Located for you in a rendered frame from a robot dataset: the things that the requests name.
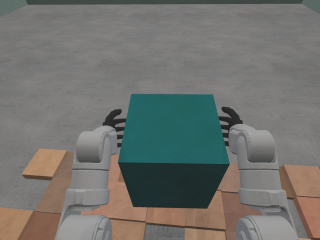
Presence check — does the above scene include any right robot forearm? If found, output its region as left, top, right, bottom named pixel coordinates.
left=228, top=124, right=299, bottom=240

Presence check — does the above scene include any left robot hand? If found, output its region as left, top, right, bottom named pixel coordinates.
left=102, top=109, right=126, bottom=148

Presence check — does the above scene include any left robot forearm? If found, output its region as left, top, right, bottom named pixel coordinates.
left=54, top=125, right=118, bottom=240

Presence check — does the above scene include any robot right upper arm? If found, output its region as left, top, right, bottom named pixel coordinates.
left=235, top=215, right=298, bottom=240

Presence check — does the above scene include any right robot hand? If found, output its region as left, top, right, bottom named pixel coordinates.
left=218, top=106, right=243, bottom=147

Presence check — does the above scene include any carton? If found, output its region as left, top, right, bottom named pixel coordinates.
left=118, top=94, right=230, bottom=209

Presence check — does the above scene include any robot left upper arm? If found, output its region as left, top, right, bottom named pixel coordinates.
left=56, top=214, right=112, bottom=240

